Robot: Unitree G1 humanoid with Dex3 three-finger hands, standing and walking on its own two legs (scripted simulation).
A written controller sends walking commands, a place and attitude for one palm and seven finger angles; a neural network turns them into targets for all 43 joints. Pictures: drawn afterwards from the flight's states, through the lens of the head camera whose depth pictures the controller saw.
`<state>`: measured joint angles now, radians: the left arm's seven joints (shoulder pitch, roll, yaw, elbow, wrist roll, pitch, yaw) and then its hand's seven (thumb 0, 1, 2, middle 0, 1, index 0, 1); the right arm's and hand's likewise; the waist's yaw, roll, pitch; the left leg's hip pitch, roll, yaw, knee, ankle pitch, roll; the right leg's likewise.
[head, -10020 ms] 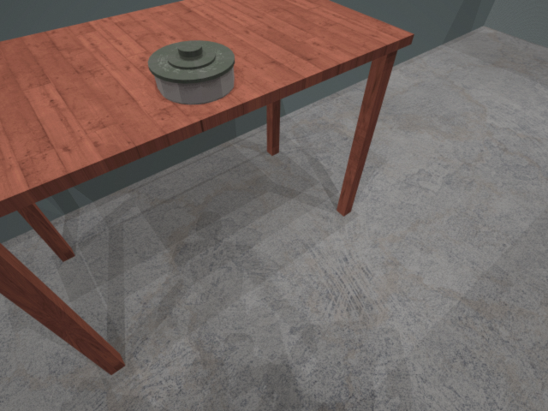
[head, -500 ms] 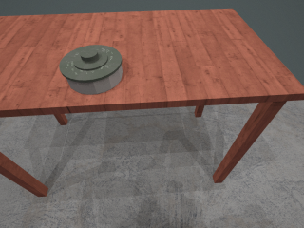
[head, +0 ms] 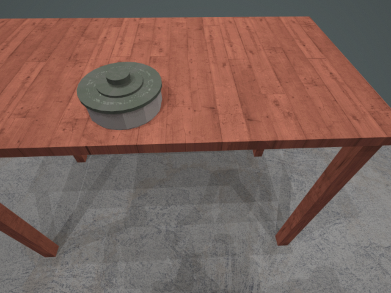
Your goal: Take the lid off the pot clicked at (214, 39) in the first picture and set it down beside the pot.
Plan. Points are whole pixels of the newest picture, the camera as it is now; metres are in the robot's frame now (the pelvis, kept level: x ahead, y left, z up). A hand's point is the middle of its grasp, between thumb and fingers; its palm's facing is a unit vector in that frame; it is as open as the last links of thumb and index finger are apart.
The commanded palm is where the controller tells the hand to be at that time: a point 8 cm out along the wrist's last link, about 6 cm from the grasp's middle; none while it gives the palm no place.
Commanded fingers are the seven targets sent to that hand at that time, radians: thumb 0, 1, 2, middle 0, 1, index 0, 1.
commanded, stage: shuffle to correct the standing spot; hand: left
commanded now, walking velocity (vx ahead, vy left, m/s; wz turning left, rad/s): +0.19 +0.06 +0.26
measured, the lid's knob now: (118, 76) +0.52 +0.20 +0.17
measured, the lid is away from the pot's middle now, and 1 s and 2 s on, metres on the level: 0.00 0.00 0.00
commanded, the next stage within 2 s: come to a stop and stand still in 0.16 s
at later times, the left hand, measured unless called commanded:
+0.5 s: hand out of the picture +0.14 +0.17 -0.14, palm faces +0.15 -0.94 -0.31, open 7.2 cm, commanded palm none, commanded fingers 0.00 0.90 0.90 -0.20 -0.30 -0.20 -0.30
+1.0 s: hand (105, 266) +0.21 +0.23 -0.17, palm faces +0.10 -0.96 -0.24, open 7.3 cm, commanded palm none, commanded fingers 0.00 0.90 0.90 -0.20 -0.30 -0.20 -0.30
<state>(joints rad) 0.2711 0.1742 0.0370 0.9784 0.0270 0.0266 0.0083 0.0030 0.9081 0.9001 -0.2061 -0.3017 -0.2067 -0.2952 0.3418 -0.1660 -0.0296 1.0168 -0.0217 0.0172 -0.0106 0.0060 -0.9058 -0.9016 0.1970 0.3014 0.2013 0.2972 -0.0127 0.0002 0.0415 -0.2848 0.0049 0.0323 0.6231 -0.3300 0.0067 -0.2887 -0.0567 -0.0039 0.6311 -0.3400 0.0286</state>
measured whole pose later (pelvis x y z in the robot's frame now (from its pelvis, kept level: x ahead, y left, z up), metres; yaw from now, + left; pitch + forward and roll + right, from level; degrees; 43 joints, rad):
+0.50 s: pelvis +0.12 -0.03 +0.01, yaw +6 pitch +1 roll +4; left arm 0.23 0.14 0.05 0.95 0.02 -0.01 0.05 0.00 0.93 0.90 -0.21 -0.30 -0.21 -0.30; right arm 0.18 -0.25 -0.08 0.95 -0.02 0.06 -0.02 0.01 -0.91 -0.90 0.20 0.30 0.20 0.30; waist 0.00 0.04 0.12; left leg -0.55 0.02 -0.01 1.11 -0.39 -0.06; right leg -0.22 -0.08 -0.10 0.54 -0.33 -0.04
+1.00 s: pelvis +0.14 +0.01 +0.01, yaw +5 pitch +3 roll -2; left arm 0.14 0.26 0.07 0.89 0.02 0.05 0.02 0.00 0.91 0.90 -0.20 -0.30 -0.20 -0.29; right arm 0.13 -0.14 -0.01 0.90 -0.01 0.02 -0.03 0.00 -0.91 -0.90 0.20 0.30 0.21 0.30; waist 0.01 -0.04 0.14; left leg -0.36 0.05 0.06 0.50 -0.18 0.02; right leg -0.51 0.00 0.08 1.22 -0.46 0.06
